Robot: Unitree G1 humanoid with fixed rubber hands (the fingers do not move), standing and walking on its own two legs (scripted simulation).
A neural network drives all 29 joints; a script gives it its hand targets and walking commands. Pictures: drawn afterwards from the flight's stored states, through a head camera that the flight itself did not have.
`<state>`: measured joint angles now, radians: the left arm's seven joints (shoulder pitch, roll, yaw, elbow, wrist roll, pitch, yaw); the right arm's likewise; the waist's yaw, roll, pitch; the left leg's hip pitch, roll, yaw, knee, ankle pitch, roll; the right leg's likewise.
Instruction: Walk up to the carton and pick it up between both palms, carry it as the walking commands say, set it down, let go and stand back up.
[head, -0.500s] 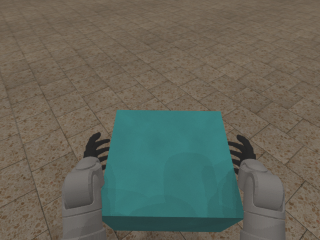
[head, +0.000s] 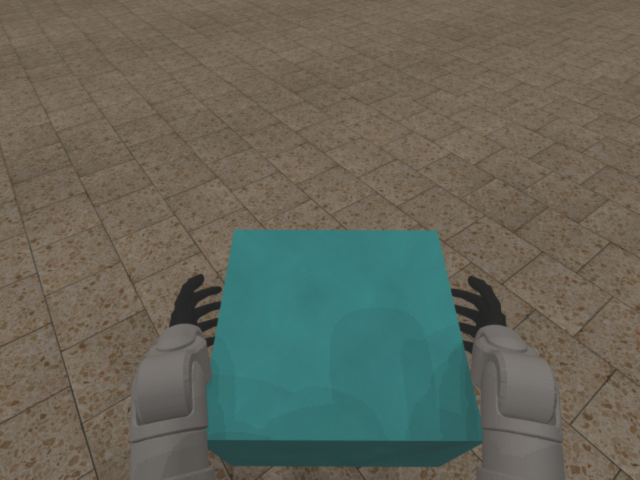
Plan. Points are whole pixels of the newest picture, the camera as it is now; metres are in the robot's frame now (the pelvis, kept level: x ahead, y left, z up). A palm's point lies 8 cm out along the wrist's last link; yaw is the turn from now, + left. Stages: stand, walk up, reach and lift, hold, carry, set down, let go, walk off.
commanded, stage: carry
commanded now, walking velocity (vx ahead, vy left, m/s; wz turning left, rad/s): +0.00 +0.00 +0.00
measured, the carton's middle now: (335, 346) +0.29 +0.00 -0.01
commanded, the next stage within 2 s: hold in 0.56 s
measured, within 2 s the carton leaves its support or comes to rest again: neither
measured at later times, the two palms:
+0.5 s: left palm (194, 333) +0.27 +0.18 +0.06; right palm (487, 334) +0.27 -0.18 +0.06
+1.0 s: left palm (204, 315) +0.29 +0.17 +0.07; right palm (496, 305) +0.31 -0.20 +0.06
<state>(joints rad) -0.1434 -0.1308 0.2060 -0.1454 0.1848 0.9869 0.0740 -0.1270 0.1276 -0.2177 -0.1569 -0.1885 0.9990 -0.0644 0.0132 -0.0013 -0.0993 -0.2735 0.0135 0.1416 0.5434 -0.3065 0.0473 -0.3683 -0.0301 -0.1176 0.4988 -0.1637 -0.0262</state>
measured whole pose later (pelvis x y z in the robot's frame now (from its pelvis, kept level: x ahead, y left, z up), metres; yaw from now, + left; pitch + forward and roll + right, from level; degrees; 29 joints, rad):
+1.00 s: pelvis +0.01 -0.03 +0.01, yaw +7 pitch -5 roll +0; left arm -0.32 -0.07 0.27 0.40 0.29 0.64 -0.08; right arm -0.29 0.05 -0.32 0.33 -0.28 0.70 0.03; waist -0.03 0.03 -0.08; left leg -0.07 -0.02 -0.05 0.38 -0.23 0.01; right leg -0.13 0.05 0.01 0.34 -0.13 -0.04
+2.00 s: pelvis +0.00 -0.01 -0.03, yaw +7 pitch +20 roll +0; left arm -0.45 -0.10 0.36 0.55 0.24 0.29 0.00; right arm -0.38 0.03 -0.45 0.48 -0.24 0.33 0.09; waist -0.09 0.03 -0.10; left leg -0.77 -0.08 -0.05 0.74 -0.32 0.03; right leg -0.84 0.03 0.05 0.71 -0.22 0.00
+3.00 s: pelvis -0.05 -0.02 -0.18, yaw +9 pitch +46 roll +1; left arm -0.87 0.03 0.39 0.68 0.16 0.30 0.06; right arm -0.78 -0.08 -0.47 0.57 -0.15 0.36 0.04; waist -0.09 0.06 -0.24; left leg -1.74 -0.13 -0.04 1.43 -0.49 0.01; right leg -1.79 0.05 0.05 1.38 -0.38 0.01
